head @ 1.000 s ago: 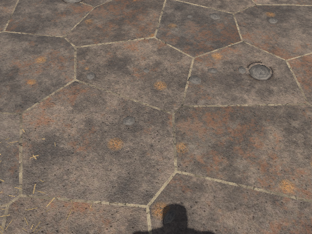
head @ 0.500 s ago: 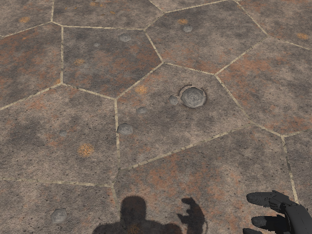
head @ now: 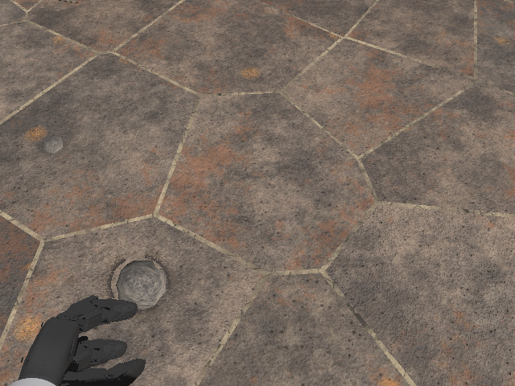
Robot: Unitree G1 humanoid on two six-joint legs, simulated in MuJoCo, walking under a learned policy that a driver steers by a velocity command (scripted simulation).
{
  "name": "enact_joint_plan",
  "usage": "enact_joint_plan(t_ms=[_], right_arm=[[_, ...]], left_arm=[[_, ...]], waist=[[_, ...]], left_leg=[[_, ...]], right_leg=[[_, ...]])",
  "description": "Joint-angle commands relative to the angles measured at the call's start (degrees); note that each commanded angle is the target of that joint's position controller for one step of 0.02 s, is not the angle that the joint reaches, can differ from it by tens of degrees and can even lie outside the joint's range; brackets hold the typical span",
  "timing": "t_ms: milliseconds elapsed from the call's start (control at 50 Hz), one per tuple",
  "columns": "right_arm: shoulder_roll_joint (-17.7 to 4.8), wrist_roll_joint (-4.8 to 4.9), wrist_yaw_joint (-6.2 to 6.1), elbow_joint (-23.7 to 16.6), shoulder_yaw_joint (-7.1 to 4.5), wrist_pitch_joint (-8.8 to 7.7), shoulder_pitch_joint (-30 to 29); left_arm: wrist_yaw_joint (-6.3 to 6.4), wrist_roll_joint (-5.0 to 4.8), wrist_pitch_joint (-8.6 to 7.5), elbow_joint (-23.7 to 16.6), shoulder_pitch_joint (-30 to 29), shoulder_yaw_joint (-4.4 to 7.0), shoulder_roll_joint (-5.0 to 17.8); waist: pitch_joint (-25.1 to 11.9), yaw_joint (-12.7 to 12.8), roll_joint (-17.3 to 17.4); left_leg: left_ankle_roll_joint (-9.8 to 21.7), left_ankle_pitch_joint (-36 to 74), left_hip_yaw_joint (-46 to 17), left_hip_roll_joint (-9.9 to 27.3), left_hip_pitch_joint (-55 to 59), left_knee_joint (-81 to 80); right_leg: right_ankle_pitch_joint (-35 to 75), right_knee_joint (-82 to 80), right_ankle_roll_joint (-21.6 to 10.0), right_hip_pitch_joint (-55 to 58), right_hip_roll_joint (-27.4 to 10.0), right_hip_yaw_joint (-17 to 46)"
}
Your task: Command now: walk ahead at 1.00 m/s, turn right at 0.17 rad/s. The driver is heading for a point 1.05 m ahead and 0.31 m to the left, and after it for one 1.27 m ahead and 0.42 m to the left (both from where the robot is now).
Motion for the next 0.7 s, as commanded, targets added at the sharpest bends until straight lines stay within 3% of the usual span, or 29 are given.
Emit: enact_joint_plan(t_ms=[20, 40, 60, 80, 100, 120, 140, 160, 180, 200, 220, 240, 280, 300, 320, 340, 380, 420, 460, 500, 520, 540, 560, 580, 600, 620, 640, 660, 700], right_arm=[[-10.4, 0.38, -0.57, -2.3, -1.10, -0.34, -2.8], [-12.2, 0.55, -0.94, -1.3, -1.34, 0.24, -2.6], [-13.8, 0.55, -1.30, -1.2, -1.57, 0.85, -3.7], [-13.7, 1.19, -1.41, -1.8, -1.47, 1.20, -6.0], [-7.2, 0.72, -0.65, -4.0, -0.29, 1.05, -4.2], [-2.2, 3.25, 0.00, -6.9, 0.49, 0.81, 1.2], [-8.0, 2.85, -0.58, -7.6, -1.00, 1.07, -7.4], [-6.0, 2.87, -0.27, -8.3, -0.73, 0.98, -9.8], [-3.9, 2.56, 0.13, -7.2, -0.29, 1.37, -9.4], [-2.7, 1.85, 0.64, -5.9, -0.27, 2.42, -8.5], [-1.4, 1.29, 1.21, -5.1, -0.12, 3.58, -5.6], [-1.0, 1.05, 1.54, -4.9, -0.35, 4.52, -6.6], [-0.5, 0.81, 2.15, -6.1, -0.74, 5.77, -12.0], [0.7, 0.73, 2.52, -8.2, -0.36, 5.85, -15.0], [0.9, 0.99, 2.72, -9.2, -0.14, 5.74, -18.1], [1.4, 1.12, 2.93, -10.3, 0.19, 5.58, -20.7], [0.6, 1.57, 3.55, -10.8, 0.37, 5.41, -23.4], [0.4, 0.99, 4.33, -13.1, 0.93, 5.03, -27.1], [-1.8, 0.95, 4.29, -12.3, 0.47, 5.02, -25.1], [-6.0, 1.19, 3.69, -8.6, -1.17, 5.41, -10.4], [-8.8, 1.10, 2.83, -5.1, -2.79, 5.59, 1.8], [-11.3, 1.68, 1.43, -3.2, -4.50, 5.63, 7.1], [-14.4, 2.39, 0.58, -3.0, -5.29, 6.22, 1.0], [-19.5, 0.74, 0.50, -6.3, -6.25, 6.64, -3.5], [-16.1, 0.49, 0.12, -8.4, -6.05, 6.53, -5.9], [-11.5, 0.46, -0.26, -7.8, -5.04, 6.16, -7.6], [-10.0, 0.75, -0.36, -7.1, -4.50, 5.44, -9.1], [-9.8, 1.00, -0.65, -7.7, -4.20, 4.38, -10.5], [-8.5, 1.52, -0.52, -7.8, -3.47, 2.67, -11.3]], left_arm=[[0.27, 0.39, -1.40, -3.1, -2.3, -0.40, 1.8], [1.03, 1.08, -1.69, -1.7, 1.8, 0.17, 3.0], [2.00, 1.24, -1.91, 1.5, 11.5, 1.29, 5.2], [3.07, 1.71, -2.33, 5.5, 24.3, 2.58, 7.7], [4.42, 2.69, -2.44, 7.7, 30.2, 4.14, 13.1], [4.88, 2.61, -2.64, 6.0, 27.9, 5.08, 16.2], [5.09, 1.50, -2.65, 6.5, 26.5, 4.93, 12.4], [5.10, 1.20, -3.35, 8.1, 23.7, 3.97, 9.1], [4.84, 0.97, -4.03, 9.2, 21.7, 3.59, 6.4], [4.96, 0.56, -4.55, 9.8, 19.9, 3.14, 4.6], [5.09, 0.03, -5.03, 10.2, 19.8, 2.84, 3.4], [4.89, -0.50, -5.71, 11.0, 20.2, 2.54, 1.7], [4.76, -1.55, -6.68, 12.7, 20.5, 2.42, 0.6], [4.69, -1.55, -7.17, 13.0, 21.3, 2.57, 1.5], [4.56, -1.38, -7.41, 13.7, 21.4, 2.37, 0.4], [4.55, -1.14, -7.63, 14.1, 21.8, 2.26, 0.1], [5.07, -0.92, -7.65, 14.5, 21.6, 2.15, 0.8], [5.71, -1.41, -7.77, 15.0, 22.7, 2.45, 3.4], [6.88, -1.29, -6.94, 14.9, 23.9, 3.10, 6.8], [8.08, -0.43, -4.91, 13.3, 20.4, 4.38, 11.1], [8.02, -0.03, -3.80, 12.0, 16.9, 4.83, 12.2], [6.90, -0.03, -3.19, 12.2, 15.4, 4.70, 10.4], [5.64, 1.08, -4.22, 9.6, 14.2, 1.93, 0.1], [5.40, -0.37, -5.62, 2.6, 19.9, 1.13, 0.3], [5.47, 0.49, -7.17, 2.6, 16.8, 0.79, 3.3], [5.41, 0.34, -7.64, 3.1, 14.5, 1.05, 5.0], [5.57, 1.08, -7.20, 3.1, 13.0, 0.82, 4.4], [5.62, 1.98, -5.93, 3.2, 13.6, 0.50, 3.9], [5.35, 2.40, -3.29, 2.7, 13.2, -0.07, 2.6]], waist=[[7.1, 6.3, 6.8], [3.5, 9.2, 8.7], [-2.3, 14.2, 10.4], [-8.3, 21.0, 9.8], [-16.7, 18.7, 1.2], [-26.3, 12.4, -9.7], [-19.7, 15.1, 0.5], [-8.7, 12.2, 0.7], [-3.0, 9.6, 2.3], [-0.5, 7.3, 1.6], [-0.4, 5.3, -1.6], [0.8, 4.8, -1.0], [4.4, 4.5, 0.3], [5.2, 4.4, -1.9], [6.8, 4.4, -1.6], [7.4, 4.5, -2.5], [6.6, 4.5, 0.2], [8.4, 3.9, 0.5], [4.5, 2.4, -1.0], [-3.8, -6.0, -4.2], [-8.6, -11.7, -3.7], [-8.9, -13.4, 2.0], [-1.1, -5.7, 17.4], [-13.9, 0.9, 20.0], [-11.2, -0.1, 8.0], [-2.8, 2.4, -0.9], [1.0, 5.0, -4.0], [2.4, 6.9, -4.8], [4.1, 8.8, -4.1]], left_leg=[[7.8, 63.8, -4.1, 14.2, -10.2, -2.2], [8.1, 74.7, -4.5, 14.6, -7.3, 5.2], [8.2, 77.9, -5.6, 15.1, -8.1, 16.8], [8.0, 70.2, -5.8, 13.3, -15.8, 33.6], [8.2, 25.2, -7.7, 7.5, -30.0, 55.0], [7.5, -7.8, -14.9, 0.2, -46.8, 73.8], [8.3, -0.8, -18.6, 2.2, -51.5, 75.1], [8.1, 3.4, -17.6, 3.9, -52.6, 71.6], [7.5, 5.0, -17.5, 6.0, -50.5, 67.7], [7.1, 5.7, -17.7, 7.2, -47.6, 65.8], [6.4, 6.2, -17.4, 7.8, -45.0, 65.1], [6.2, 6.3, -17.5, 8.5, -45.4, 64.5], [5.9, 9.3, -16.4, 9.0, -50.6, 63.3], [5.7, 12.2, -15.4, 9.4, -51.9, 60.7], [5.8, 15.3, -13.9, 8.9, -52.7, 58.1], [6.1, 18.6, -12.3, 8.2, -52.5, 54.6], [7.5, 23.3, -8.4, 5.5, -50.4, 47.8], [9.5, 25.9, -4.6, 3.8, -45.6, 37.3], [11.3, 25.2, -0.8, -1.3, -39.0, 33.6], [13.2, 17.6, -1.5, -5.4, -23.5, 34.4], [15.4, 12.5, -4.9, -5.7, -11.2, 33.5], [18.0, 9.6, -10.4, -4.4, -2.4, 28.1], [20.1, 19.5, -23.0, 1.3, -0.7, 29.8], [32.0, 5.7, -53.4, 11.1, 12.0, 15.9], [30.2, -9.6, -63.3, 14.6, 8.5, 4.2], [26.7, -11.0, -59.8, 13.4, -2.0, 1.8], [24.6, -4.9, -54.4, 10.9, -10.8, 2.2], [23.7, 0.9, -48.8, 8.2, -17.4, 2.5], [22.7, 5.9, -41.3, 3.8, -28.1, 1.3]], right_leg=[[-3.8, -9.1, -2.4, 15.1, 4.9, -6.2], [-6.6, -10.4, -3.1, 20.8, 6.2, -6.4], [-9.5, -11.5, -3.9, 31.7, 6.9, -4.4], [-6.3, -16.7, -4.9, 47.9, 4.6, -0.6], [-21.8, -15.6, -4.0, 63.6, -9.6, 14.9], [-30.8, -23.9, -6.6, 73.3, -24.5, 43.5], [-27.2, -28.7, -4.6, 65.2, -21.6, 39.2], [-20.5, -30.2, -4.4, 55.4, -19.3, 29.8], [-14.9, -32.8, -3.4, 47.1, -16.9, 23.1], [-12.8, -35.0, -1.6, 41.6, -13.7, 16.8], [-11.9, -36.8, -1.5, 38.1, -13.8, 13.5], [-9.7, -38.3, -0.9, 37.0, -12.9, 10.7], [-4.0, -40.9, 1.5, 36.9, -10.3, 2.8], [0.6, -41.8, 1.7, 36.0, -11.0, 0.0], [6.7, -42.2, 2.7, 35.6, -8.9, -4.4], [10.3, -42.3, 2.8, 35.1, -7.8, -7.5], [19.0, -42.6, 4.5, 37.5, -5.6, -12.8], [34.8, -41.7, 5.7, 39.4, -7.9, -15.3], [54.7, -35.0, 6.6, 45.8, -8.8, -16.0], [70.2, -16.2, 6.5, 46.9, -11.3, -14.6], [66.6, 0.3, 5.6, 41.8, -12.0, -12.7], [34.8, 23.4, 5.3, 33.2, -6.0, -12.9], [-23.5, 46.0, 6.5, 11.8, 5.0, -9.5], [-26.5, 54.0, 7.7, -4.1, 6.5, 3.3], [-22.1, 49.0, 6.7, -7.8, 2.8, 7.6], [-17.4, 41.8, 6.7, -6.1, 0.0, 7.7], [-16.8, 36.4, 7.4, -2.4, -2.0, 7.4], [-17.0, 32.6, 8.5, 1.6, -3.4, 7.4], [-17.7, 24.0, 10.5, 7.3, -5.6, 6.0]])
